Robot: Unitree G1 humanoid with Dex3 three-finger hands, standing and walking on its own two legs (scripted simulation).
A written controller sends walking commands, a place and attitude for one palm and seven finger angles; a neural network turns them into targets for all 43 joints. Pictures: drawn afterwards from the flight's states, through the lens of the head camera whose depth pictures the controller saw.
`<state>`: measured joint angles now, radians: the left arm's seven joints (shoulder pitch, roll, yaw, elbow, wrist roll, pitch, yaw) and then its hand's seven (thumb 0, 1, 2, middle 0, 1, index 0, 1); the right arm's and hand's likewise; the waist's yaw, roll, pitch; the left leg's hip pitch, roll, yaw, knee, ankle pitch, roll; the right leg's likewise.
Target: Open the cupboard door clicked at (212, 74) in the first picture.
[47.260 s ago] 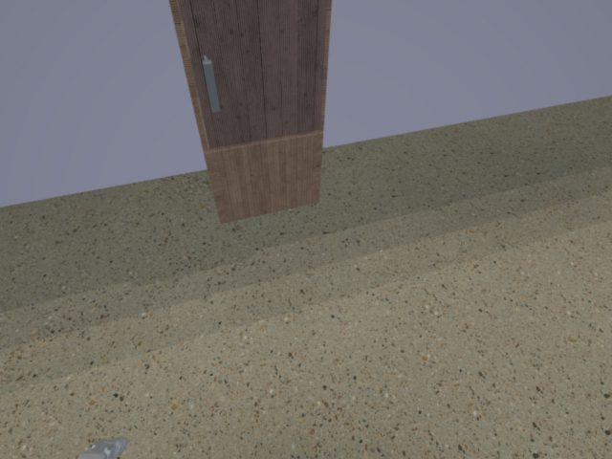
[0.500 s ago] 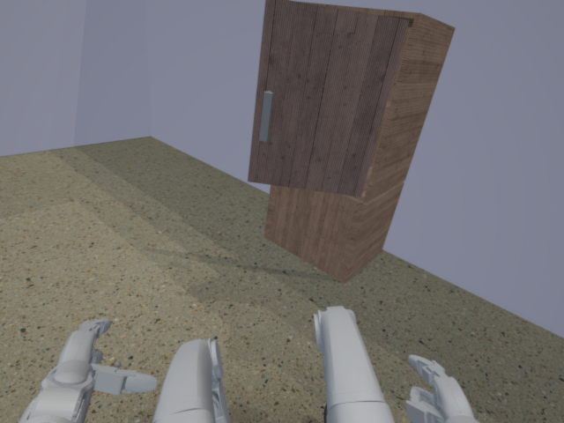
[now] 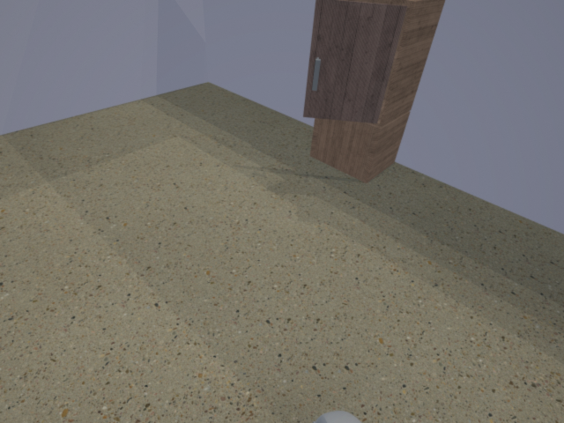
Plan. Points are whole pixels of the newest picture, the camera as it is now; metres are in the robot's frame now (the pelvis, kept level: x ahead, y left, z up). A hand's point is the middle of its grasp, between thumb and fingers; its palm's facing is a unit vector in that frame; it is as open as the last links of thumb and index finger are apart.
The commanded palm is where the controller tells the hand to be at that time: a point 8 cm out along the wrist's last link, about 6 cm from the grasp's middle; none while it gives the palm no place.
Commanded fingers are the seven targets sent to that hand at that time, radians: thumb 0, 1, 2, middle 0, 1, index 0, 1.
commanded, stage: relax the arm and regain balance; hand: left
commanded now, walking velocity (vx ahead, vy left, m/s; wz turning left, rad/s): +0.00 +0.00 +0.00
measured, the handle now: (316, 73) +1.84 -0.14 -0.08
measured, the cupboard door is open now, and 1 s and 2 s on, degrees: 38 38 38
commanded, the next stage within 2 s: none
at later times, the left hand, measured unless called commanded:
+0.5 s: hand out of the picture -0.66 +0.39 -0.16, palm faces +0.06 -0.96 -0.28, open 16.3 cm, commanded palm none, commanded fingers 0.00 -0.50 0.30 -0.15 -0.30 -0.15 -0.30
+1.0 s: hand out of the picture -1.29 +0.51 -0.16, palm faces +0.08 -0.95 -0.30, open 16.4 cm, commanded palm none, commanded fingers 0.00 -0.50 0.30 -0.15 -0.30 -0.15 -0.30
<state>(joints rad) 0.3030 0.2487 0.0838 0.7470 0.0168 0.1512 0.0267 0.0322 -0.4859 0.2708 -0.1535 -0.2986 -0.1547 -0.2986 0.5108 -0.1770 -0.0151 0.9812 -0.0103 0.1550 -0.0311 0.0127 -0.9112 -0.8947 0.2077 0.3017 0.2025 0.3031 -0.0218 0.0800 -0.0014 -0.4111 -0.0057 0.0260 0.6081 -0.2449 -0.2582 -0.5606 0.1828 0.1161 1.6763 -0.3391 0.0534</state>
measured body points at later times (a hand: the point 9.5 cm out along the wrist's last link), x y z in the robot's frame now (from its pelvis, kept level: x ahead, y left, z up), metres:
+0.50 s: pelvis -0.74 +0.16 -0.03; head -0.81 +0.15 +0.41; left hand -0.66 +0.44 -0.14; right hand -0.70 -0.10 -0.18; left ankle -0.43 +0.22 -0.70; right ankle -0.84 +0.12 -0.67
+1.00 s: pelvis -1.25 +0.28 +0.01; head -1.25 +0.30 +0.45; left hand -1.29 +0.56 -0.14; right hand -1.31 +0.03 -0.13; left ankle -1.26 +0.28 -0.72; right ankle -1.29 +0.11 -0.60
